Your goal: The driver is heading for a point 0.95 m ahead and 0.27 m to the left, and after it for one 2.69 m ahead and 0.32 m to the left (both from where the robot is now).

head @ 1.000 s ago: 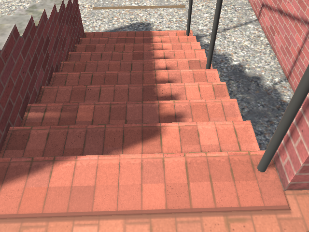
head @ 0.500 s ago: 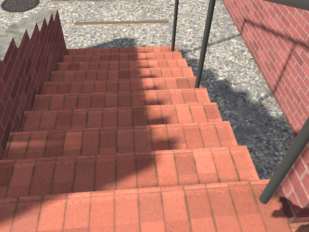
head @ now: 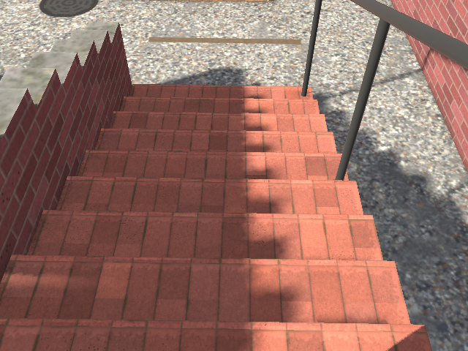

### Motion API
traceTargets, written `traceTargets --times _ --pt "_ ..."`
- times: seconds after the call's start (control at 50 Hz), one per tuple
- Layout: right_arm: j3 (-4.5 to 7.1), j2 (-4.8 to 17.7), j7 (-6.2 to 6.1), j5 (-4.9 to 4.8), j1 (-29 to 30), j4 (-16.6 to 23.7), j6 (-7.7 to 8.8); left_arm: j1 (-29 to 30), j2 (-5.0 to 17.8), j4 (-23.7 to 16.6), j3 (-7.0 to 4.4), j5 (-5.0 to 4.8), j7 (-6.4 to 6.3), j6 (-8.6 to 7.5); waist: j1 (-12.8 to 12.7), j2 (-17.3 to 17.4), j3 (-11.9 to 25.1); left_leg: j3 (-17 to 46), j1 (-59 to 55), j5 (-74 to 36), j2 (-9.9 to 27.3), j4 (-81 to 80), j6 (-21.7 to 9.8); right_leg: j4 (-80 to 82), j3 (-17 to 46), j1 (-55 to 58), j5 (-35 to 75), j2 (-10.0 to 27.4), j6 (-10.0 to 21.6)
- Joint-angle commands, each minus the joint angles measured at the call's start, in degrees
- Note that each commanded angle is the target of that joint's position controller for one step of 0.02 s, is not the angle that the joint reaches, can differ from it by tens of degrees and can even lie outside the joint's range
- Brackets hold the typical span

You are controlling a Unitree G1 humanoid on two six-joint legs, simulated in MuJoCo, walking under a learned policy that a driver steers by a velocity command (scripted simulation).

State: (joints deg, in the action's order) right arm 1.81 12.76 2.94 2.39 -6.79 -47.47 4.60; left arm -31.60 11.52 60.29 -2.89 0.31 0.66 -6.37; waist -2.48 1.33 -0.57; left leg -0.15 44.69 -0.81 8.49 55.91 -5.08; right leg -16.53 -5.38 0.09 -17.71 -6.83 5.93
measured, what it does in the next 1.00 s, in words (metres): goes down, turning left: left foot, then right foot 0.11 m lower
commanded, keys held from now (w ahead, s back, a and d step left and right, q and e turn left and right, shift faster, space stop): w+shift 0.34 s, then w+q+shift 0.62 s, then q+shift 0.04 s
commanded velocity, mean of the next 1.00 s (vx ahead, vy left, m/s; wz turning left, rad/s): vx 0.99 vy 0.00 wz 0.44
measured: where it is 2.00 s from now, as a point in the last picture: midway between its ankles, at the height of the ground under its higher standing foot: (221, 206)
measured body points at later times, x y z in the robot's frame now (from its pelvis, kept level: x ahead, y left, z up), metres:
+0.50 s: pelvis +0.46 -0.01 -0.04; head +0.44 -0.02 +0.41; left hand +0.63 +0.27 -0.11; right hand +0.42 -0.30 -0.18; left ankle +0.33 +0.10 -0.73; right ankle +0.56 -0.11 -0.76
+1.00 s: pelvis +0.86 +0.06 -0.26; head +0.88 +0.04 +0.19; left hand +0.83 +0.33 -0.38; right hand +0.98 -0.18 -0.41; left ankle +0.81 +0.07 -0.95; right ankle +0.98 -0.09 -0.90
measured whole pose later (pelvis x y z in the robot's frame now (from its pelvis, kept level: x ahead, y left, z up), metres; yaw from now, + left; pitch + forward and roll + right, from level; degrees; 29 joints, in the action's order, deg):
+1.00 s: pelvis +0.86 +0.06 -0.26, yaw +27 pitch -1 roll +2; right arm 3.6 14.5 -0.3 2.0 -21.1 -53.4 1.5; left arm -10.8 12.3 51.9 -2.8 3.5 -0.2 -4.8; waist 0.5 1.2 -3.1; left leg -0.8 18.4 29.1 -11.9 49.0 -9.8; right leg -70.0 7.0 -36.6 -20.3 6.0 -3.1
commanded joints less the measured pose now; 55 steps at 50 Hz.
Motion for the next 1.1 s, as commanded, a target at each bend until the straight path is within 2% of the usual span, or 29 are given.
traceTargets --times 0.02,0.12,0.18,0.2,0.22,0.26,0.34,0.4,0.46,0.5,0.52,0.56,0.58,0.6,0.62,0.64,0.68,0.72,0.74,0.78,0.82,0.84,0.86,0.88,0.92,0.98,1.02,1.08,1.1 --pt "-1.32 0.03 1.27 -0.89 7.56 5.21 0.46 3.36 5.28 -5.13 0.17 -1.69 -0.1 -2.81 1.95 -2.57 -9.56 -6.6 -18.62 -13.98 -4.53 -16.01 -0.08 16.11 6.21 -22.54 24.9 11.61 3.26" --pt "0.81 5.14 -0.34 -0.24 1.23 2.44 1.72 2.5 8.15 -3.88 0.5 -1.19 -1.43 -2.28 4.7 -6.23 -3.12 -7.0 -27.3 -21.52 -10.64 -23.33 -5.23 1.24 1.72 -0.78 52.28 13.34 0.0" --pt "4.64 11.67 -2.67 -0.16 -27.51 -5.54 1.42 13.05 13.14 -5.82 -1.41 2.09 -2.82 0.99 20.4 -7.31 6.26 -0.71 -46.18 -0.97 -8.82 -26.35 -8.33 -46.61 2.85 -2.53 63.95 15.29 1.3" --pt "6.01 14.8 -2.68 -0.21 -27.35 -4.31 1.65 -0.02 3.14 -6.4 0.64 -3.36 -0.82 1.4 12.62 22.18 17.15 30.38 -73.96 30.72 7.22 -32.73 -15.55 -77.38 1.93 -36.25 27.61 5.57 -4.28" --pt "5.28 10.66 -1.76 -1.31 -24.26 -3.38 1.77 5.91 5.34 -7.96 1.11 -1.79 -0.9 0.53 13.23 11.84 18.24 38.01 -70.51 29.21 8.93 -38.64 -14.55 -76.39 7.86 -41.69 -5.58 4.18 -1.38" --pt "4.38 7.24 -2.89 0.03 -18.45 -4.58 3.1 16.39 10.18 -10.9 -0.92 0.01 -1.46 0.07 9.36 -3.89 2.52 28.25 -55.51 17.52 5.78 -37.57 -9.63 -63.69 12.59 -46.32 -4.81 11.18 0.27" --pt "4.37 9.87 -4.05 -0.96 -4.57 -4.23 6.03 19.57 5.24 -14.1 -0.49 1.32 1.55 2.96 -2.46 0.47 -3.63 11.07 -19.4 16.34 -1.88 -45.54 -5.51 -34.08 5.73 -17.48 5.28 10.83 -4.36" --pt "4.35 8.85 -4.12 -2.74 -3.75 -5.9 8.23 15.79 5.29 -12.28 -0.83 0.62 3.34 2.08 -4.76 -1.7 -3.51 5.18 -5.52 28.06 -7.11 -37.93 -4.32 -22.2 4.8 -0.67 42.16 10.78 -6.27" --pt "4.21 8.61 -4.65 -1.84 -5.08 -7.73 6.45 12.44 7.83 -9.84 -1.15 1.44 2.79 1.48 -5.69 -0.62 -3.13 5.62 -4.1 27.15 -6.93 -25.91 -4.72 -24.19 0.09 9.08 47.8 8.27 -6.7" --pt "4.14 8.99 -4.71 -1.53 -1.14 -6.63 4.54 -4.51 13.02 -3.88 -2.91 3.03 1.1 1.11 -14.66 -4.11 -0.18 4.69 -6.09 12.34 -6.94 0.04 -3.16 -16.21 3.39 16.3 38.45 10.55 -4.58" --pt "4.86 10.49 -4.69 -1.79 4.86 -4.36 3.03 -12.49 13.19 -2.32 -3.34 4.32 1.08 0.34 -22.65 -13.48 -1.25 1.46 -4.46 25.17 -13.19 26.35 -2.27 -4.46 4.51 16.16 35.22 13.99 -1.64" --pt "2.14 0.41 -5.36 -3.98 -8.56 -1.41 2.21 -6.56 8.73 -3.84 0.34 4.46 2.24 -1.35 -4.84 -10.34 -3.7 10.47 11.21 33.64 -13.03 38.36 -5.5 -18.98 14.78 15.98 51.47 23.89 -5.94" --pt "1.87 0.31 -5.17 -2.54 -16.64 -2.71 1.6 -3.84 15.1 -3.28 -2.23 3.21 1.63 -1.61 1.09 -16.11 0.21 9.88 17.24 25.69 -7.9 32.62 -5.38 -12.5 32.14 15.09 26.52 35.1 0.84" --pt "2.27 4.07 -4.79 0.07 -8.93 -3.43 1.07 2.77 7.3 -5.57 -0.42 1.36 0.81 -2.52 0.78 0.89 -9.99 9.9 15.44 16.02 -4.41 21.15 -3.23 -10.16 23.23 2.86 25.97 27.72 -0.76" --pt "2.32 3.65 -3.77 1.3 -6.26 -2.82 0.9 5.56 8.15 -6.07 0.02 1.35 0.12 -2.91 1.77 1.21 -10.11 6.22 8.09 12.21 -5.6 15.18 -2.08 -9.3 14.97 -3.36 26.61 23.02 -2.99" --pt "1.31 1.94 -2.3 3.47 -6.04 0.45 0.19 8.43 14.65 -5.59 -1.5 1.48 -0.69 -3.46 3.81 -7.43 -8.38 5.46 3.28 8.46 -2.58 11.22 -0.39 -8.04 23.83 -13.73 21.88 30.61 1.52" --pt "2.33 5.95 -0.62 1.76 -1.04 2.4 -1.46 7.92 8.52 -3.8 -0.01 1.74 -0.8 -4.85 4.22 -0.58 -11.05 4.28 -0.71 -4.22 -2.01 7.56 -0.09 -17.26 19.05 -23.25 21.59 28.07 -0.25" --pt "1.12 2.69 1.64 -1.18 2.48 3.71 -0.81 9.33 6.46 -3.37 0.94 0.17 -1.15 -5.67 5.1 2.34 -9.14 -3.8 -20.09 -27.72 -5.62 -9.35 -1.04 -18.91 4.68 -37.38 0.84 19.06 -4.3" --pt "0.13 0.19 2.46 -1.57 1.85 3.49 -1.17 10.8 7.8 -3.37 0.97 -0.87 -1.43 -5.26 5.47 -0.8 -7.33 -7.08 -31.2 -29.11 -7.72 -10.93 -0.71 -18.13 1.62 -42.46 -1.31 18.63 -4.92" --pt "0.63 3.29 1.79 -0.55 1.56 2.63 -2.83 8.42 11.2 -1.79 0.06 -0.93 -2.23 -2.59 4.65 -4.57 -7.78 -12.26 -35.47 -11.41 -11.21 -12.62 -1.35 -24.61 -1.35 -35.94 11.54 19.84 -4.4" --pt "3.09 7.48 -0.24 0.51 -21.59 -3.5 -3.07 8.2 11.37 -0.57 0.58 0.89 -2.91 -1.02 15.41 -3.17 3.27 -10.45 -56.72 -9.07 -12.35 -10.83 -7.97 -58.97 -4.38 -32.91 38.63 21.12 -4.7" --pt "5.01 11.6 -0.4 0.11 -29.07 -6.31 -2.88 10.97 12.42 -1.3 -0.8 0.96 -3.22 -0.01 20.56 6.81 3.9 -0.34 -65.6 -1.53 -9.02 -20.7 -13.95 -88.03 -5.63 -43.11 9.43 13.85 -6.59" --pt "6.15 16.99 -1.14 -2.62 -29.36 -6.62 -3.35 11.53 11.53 -6.49 -0.92 1.94 -2.87 -0.8 17.3 14.07 7.82 14.38 -74.98 -12.77 -1.39 -13.51 -18.57 -95.22 0.65 -59.15 -18.27 11.29 -8.47" --pt "5.48 16.49 -2.13 -3.67 -28.38 -5.26 -3.52 13.99 13.2 -10.11 -1.01 3.21 -1.5 -1.44 14.52 1.82 8.68 31.56 -73.37 -6.95 2.78 -20.22 -21.42 -87.4 7.41 -64.8 -18.86 12.44 -8.33" --pt "4.88 13.67 -4.1 -0.57 -18.6 -2.9 -3.64 17.24 9.66 -11.16 -1.18 3.47 -0.5 -1.87 7.63 -7.79 1.84 44.71 -53.63 24.86 9.13 -33.23 -22.01 -68.53 12.02 -62.95 -13.83 12.89 -8.04" --pt "3.94 11.41 -3.7 0.39 -8.66 1.3 -1.16 16.23 8.21 -10.52 -1.6 3.78 -1.03 2.69 -0.71 -5.81 -5.26 35.25 -16.95 6.15 2.6 -29.52 -19.93 -49.88 9.62 -37.72 0.52 12.31 -9.61" --pt "2.6 6.57 -4.1 -3.2 -4.52 0.62 0.68 12.88 5.92 -11.25 -0.96 2.33 -1.34 2.01 -4.37 -4.28 -2.13 16.7 0.4 4.82 -12.05 -19.1 -11.2 -30.48 5.66 -13.64 33.73 8.61 -7.68" --pt "2.82 8.13 -3.83 -3.79 -8.62 -2.33 0.24 7.79 -0.27 -10.85 1.08 0.93 -0.57 1.37 -4.39 -1.65 3.58 8.86 -1.03 10.2 -14.49 -8.53 -6.3 -22.75 -1.33 4.46 47.9 2.58 -7.79" --pt "1.11 9.48 1.08 6.36 -7.85 0.63 5.35 -3.12 0.33 -7.01 1.9 7.39 1.25 2.44 -10.98 -3.09 -9.77 7.78 15.16 10.42 -22.08 5.26 -1.35 -25.96 3.75 17.52 37.29 6.93 -8.94"
Keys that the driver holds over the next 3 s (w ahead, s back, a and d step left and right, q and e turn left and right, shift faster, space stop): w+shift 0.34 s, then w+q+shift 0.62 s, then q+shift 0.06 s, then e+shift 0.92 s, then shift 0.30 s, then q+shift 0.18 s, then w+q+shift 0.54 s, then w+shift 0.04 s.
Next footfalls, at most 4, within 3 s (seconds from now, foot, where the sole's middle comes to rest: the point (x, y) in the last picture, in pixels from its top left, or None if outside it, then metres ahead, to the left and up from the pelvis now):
0.16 left None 0.36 0.10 -0.77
0.54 right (288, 343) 0.57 -0.11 -0.88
0.82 left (226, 277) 0.84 0.09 -0.99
1.14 right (244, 222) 1.16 0.03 -1.09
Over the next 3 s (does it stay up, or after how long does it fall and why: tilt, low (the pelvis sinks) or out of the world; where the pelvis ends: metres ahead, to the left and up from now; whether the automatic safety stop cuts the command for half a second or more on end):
stays up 1.54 0.17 -0.49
